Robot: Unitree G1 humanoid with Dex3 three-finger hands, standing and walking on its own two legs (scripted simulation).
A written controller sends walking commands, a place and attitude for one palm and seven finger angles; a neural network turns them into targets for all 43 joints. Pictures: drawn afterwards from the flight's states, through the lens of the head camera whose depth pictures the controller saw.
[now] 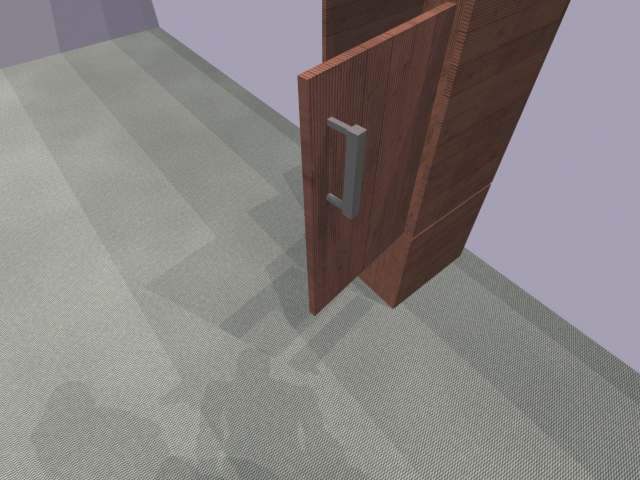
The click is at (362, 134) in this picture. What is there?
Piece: cupboard door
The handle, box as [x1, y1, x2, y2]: [326, 117, 366, 219]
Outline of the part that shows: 330,117 327,119 327,125 346,135 346,152 343,200 342,201 330,193 326,196 326,199 339,207 342,210 342,213 351,219 358,213 366,129 356,124 350,126 333,117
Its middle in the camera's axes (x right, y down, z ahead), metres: +0.03 -0.11 +0.61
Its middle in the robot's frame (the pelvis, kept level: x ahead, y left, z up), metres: +0.54 -0.01 +0.08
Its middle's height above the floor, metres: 0.86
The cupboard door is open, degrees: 98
